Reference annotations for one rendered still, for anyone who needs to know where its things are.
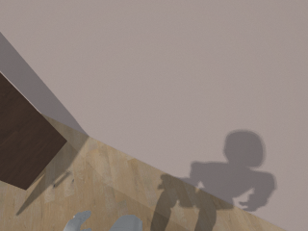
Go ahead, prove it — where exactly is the cupboard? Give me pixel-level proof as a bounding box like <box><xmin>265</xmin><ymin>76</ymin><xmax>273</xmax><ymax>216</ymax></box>
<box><xmin>0</xmin><ymin>73</ymin><xmax>67</xmax><ymax>191</ymax></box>

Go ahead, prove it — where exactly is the left robot hand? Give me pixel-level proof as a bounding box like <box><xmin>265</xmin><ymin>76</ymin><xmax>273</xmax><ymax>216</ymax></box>
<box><xmin>63</xmin><ymin>210</ymin><xmax>91</xmax><ymax>231</ymax></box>

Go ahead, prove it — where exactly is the robot left thigh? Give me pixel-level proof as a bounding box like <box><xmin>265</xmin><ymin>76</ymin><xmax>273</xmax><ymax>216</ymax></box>
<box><xmin>109</xmin><ymin>215</ymin><xmax>142</xmax><ymax>231</ymax></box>

